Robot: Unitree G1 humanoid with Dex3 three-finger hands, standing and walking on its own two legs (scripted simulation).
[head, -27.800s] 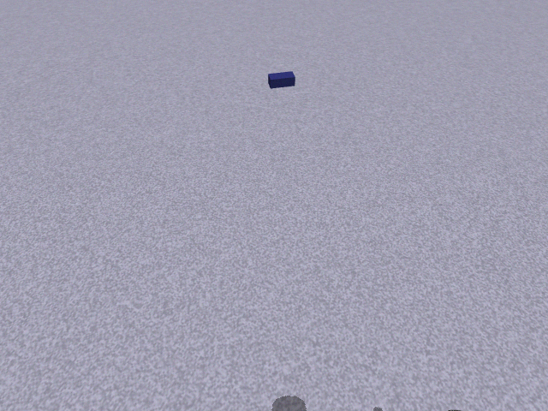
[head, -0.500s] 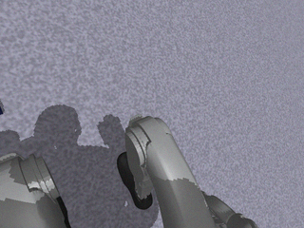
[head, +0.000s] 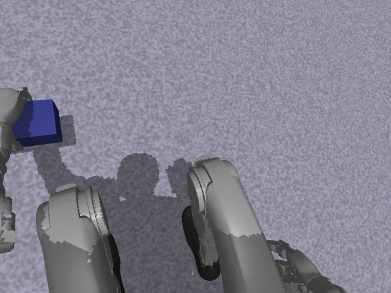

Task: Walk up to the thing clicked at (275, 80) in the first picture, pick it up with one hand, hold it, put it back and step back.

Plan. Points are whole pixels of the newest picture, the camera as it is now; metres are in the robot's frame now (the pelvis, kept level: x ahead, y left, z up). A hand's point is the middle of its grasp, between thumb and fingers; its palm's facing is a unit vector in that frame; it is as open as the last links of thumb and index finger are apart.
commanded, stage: settle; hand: left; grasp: from above
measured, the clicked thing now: (11, 126) +0.47 +0.30 -0.19
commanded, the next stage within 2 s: lift in 0.10 s
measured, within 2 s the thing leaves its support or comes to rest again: neither
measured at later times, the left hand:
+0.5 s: hand out of the picture +0.44 +0.30 -0.09, palm faces -0.46 -0.05 -0.89, open 10.7 cm
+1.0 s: hand out of the picture +0.37 +0.30 +0.08, palm faces -0.43 -0.08 -0.90, open 10.7 cm
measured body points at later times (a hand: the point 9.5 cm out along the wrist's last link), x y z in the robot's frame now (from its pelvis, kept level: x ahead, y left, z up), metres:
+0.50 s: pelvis -0.01 +0.00 +0.04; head +0.21 +0.06 +0.43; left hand +0.46 +0.30 -0.04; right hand +0.06 -0.27 -0.07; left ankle +0.08 +0.13 -0.29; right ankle +0.10 -0.12 -0.29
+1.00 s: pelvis +0.00 +0.00 +0.17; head +0.16 +0.05 +0.59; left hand +0.39 +0.31 +0.13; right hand +0.15 -0.25 +0.05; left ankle +0.08 +0.13 -0.29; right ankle +0.10 -0.12 -0.29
